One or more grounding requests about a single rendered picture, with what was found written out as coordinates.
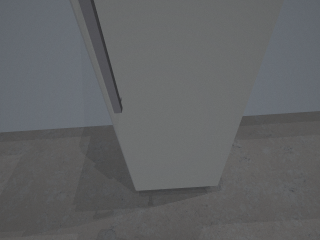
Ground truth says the handle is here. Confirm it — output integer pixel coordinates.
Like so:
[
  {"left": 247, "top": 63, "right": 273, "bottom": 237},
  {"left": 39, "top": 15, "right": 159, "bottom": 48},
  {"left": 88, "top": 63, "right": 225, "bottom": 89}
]
[{"left": 78, "top": 0, "right": 123, "bottom": 114}]

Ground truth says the fridge door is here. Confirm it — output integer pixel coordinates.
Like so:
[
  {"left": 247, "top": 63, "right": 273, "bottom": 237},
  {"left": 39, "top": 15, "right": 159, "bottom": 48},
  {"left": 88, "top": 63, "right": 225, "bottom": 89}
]
[{"left": 71, "top": 0, "right": 284, "bottom": 191}]

